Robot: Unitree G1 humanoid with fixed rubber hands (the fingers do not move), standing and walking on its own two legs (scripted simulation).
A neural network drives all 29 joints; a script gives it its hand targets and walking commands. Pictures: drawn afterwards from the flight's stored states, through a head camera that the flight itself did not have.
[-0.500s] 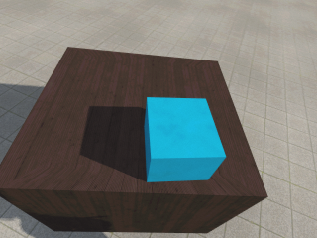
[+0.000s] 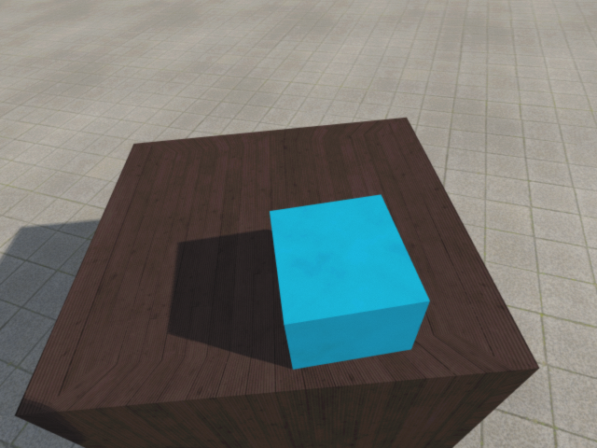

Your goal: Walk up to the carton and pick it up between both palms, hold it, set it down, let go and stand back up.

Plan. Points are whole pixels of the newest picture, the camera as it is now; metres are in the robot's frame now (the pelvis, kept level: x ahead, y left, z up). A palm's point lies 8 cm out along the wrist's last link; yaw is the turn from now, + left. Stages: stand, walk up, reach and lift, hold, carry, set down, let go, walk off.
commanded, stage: walk up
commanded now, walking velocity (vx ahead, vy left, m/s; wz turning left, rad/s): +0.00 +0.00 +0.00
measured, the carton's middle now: (338, 278) +0.41 -0.04 -0.05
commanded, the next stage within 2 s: none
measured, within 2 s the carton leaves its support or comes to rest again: neither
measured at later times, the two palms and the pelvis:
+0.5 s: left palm out of the picture -0.05 +0.17 -0.14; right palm out of the picture -0.03 -0.22 -0.15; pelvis +0.01 -0.02 +0.00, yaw +0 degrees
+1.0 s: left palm out of the picture -0.03 +0.16 -0.15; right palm out of the picture -0.03 -0.35 -0.18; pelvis -0.07 -0.09 -0.03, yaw -3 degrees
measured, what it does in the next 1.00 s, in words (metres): steps to the right: right foot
